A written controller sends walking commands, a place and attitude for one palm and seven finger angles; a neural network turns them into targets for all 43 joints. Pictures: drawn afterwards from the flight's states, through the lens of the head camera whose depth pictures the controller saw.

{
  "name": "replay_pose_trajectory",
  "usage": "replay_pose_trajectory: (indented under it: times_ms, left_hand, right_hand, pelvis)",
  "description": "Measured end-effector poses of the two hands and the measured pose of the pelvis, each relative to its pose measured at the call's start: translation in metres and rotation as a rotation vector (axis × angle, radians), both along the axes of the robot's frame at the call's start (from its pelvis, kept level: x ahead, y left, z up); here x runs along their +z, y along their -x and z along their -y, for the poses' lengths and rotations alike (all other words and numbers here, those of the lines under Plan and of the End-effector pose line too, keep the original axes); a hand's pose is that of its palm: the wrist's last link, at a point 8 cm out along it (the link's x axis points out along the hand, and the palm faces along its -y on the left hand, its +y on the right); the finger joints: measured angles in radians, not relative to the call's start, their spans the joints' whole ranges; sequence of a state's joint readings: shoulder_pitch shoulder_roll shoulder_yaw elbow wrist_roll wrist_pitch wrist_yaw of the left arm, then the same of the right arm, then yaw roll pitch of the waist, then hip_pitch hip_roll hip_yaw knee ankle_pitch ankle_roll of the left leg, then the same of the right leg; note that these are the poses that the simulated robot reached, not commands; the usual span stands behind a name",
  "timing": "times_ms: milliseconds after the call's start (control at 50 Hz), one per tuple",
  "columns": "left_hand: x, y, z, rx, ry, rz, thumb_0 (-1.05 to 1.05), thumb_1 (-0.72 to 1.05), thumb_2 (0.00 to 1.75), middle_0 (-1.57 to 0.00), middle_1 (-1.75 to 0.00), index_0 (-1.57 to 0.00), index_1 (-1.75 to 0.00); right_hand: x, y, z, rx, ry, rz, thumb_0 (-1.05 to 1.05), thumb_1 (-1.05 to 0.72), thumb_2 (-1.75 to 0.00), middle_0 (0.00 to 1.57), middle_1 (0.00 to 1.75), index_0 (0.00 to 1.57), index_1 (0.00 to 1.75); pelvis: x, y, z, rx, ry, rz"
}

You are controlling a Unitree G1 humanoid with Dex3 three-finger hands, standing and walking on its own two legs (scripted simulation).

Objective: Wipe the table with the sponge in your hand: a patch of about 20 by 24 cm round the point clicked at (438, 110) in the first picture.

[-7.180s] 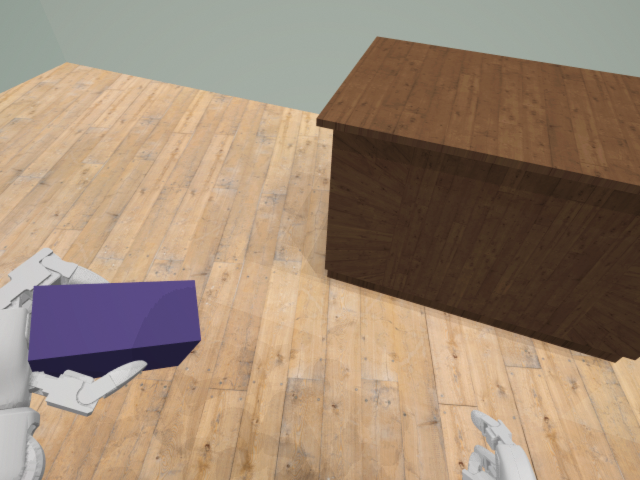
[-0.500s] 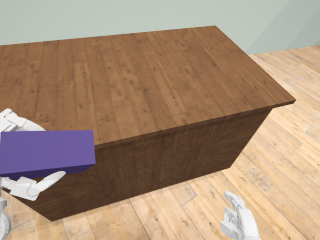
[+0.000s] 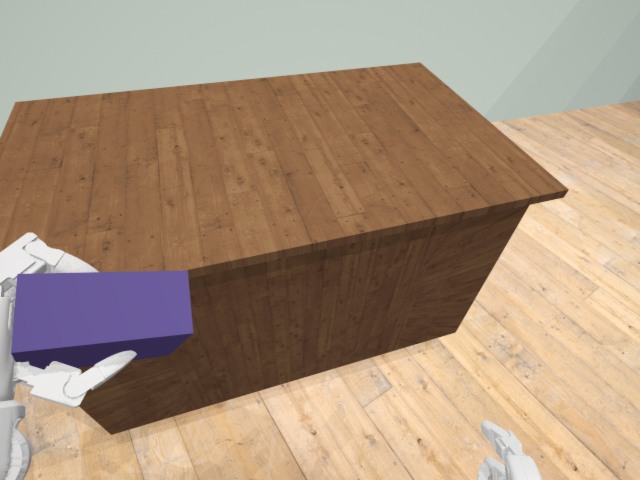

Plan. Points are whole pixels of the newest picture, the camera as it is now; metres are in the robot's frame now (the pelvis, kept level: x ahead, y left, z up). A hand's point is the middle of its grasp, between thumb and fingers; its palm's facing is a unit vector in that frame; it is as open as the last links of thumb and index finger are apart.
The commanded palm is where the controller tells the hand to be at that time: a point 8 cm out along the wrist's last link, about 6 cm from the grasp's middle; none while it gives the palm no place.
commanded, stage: come to a stop and stand still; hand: left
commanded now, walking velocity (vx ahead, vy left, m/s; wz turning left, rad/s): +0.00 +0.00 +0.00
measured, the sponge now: (132, 319) +0.23 +0.20 +0.15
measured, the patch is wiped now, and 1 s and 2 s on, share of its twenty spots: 0.00 0.00 0.00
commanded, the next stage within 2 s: look again from close up in 1.60 s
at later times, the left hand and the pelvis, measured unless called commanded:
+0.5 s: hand (67, 357) +0.18 +0.23 +0.17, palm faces +0.41 -0.81 -0.42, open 10.1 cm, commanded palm +0.12 +0.27 +0.18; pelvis -0.03 -0.01 +0.00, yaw +0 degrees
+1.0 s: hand (15, 417) +0.13 +0.24 +0.17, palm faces +0.45 -0.79 -0.42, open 10.1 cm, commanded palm +0.07 +0.28 +0.18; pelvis -0.07 -0.01 -0.01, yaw +3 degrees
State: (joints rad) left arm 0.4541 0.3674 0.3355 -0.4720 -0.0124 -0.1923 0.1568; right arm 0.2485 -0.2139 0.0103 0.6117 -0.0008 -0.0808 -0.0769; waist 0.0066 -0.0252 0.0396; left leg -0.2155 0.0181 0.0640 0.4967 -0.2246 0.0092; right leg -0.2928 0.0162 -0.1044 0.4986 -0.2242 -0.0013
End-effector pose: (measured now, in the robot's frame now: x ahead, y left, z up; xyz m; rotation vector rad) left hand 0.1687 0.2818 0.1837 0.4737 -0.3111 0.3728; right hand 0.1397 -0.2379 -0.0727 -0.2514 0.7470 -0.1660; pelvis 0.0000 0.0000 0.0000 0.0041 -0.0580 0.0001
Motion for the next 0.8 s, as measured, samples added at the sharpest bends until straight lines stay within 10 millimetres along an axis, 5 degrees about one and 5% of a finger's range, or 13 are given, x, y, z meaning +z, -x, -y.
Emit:
replay_pose_trajectory:
  times_ms: [280,460,800]
  left_hand:
    - [-0.007,0.024,0.022,0.011,0.026,-0.035,-0.01,-0.50,1.00,-0.76,-1.33,-0.75,-1.33]
    - [0.004,0.032,0.016,0.007,-0.017,-0.025,-0.01,-0.50,1.00,-0.76,-1.33,-0.75,-1.33]
    - [-0.005,0.056,0.016,-0.010,0.010,-0.006,-0.01,-0.50,1.00,-0.76,-1.33,-0.75,-1.33]
  right_hand:
    - [-0.017,0.013,-0.009,0.055,-0.074,-0.005,0.02,-0.91,-0.90,0.20,0.30,0.21,0.30]
    - [-0.011,0.030,-0.004,0.031,-0.063,-0.015,0.02,-0.91,-0.90,0.20,0.30,0.21,0.30]
    - [-0.012,0.048,0.000,0.031,-0.027,-0.012,0.02,-0.91,-0.90,0.20,0.30,0.21,0.30]
  pelvis:
    - [-0.004,0.023,0.012,0.007,-0.011,0.003]
    - [0.001,0.033,0.011,0.008,0.001,0.008]
    - [-0.007,0.055,0.007,0.007,-0.004,0.033]
